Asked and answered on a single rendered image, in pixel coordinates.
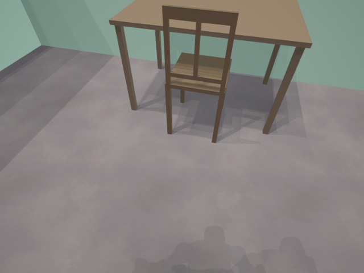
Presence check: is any chair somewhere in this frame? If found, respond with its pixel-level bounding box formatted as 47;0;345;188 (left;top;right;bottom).
162;5;239;143

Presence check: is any table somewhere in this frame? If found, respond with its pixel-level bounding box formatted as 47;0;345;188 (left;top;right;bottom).
109;0;312;135

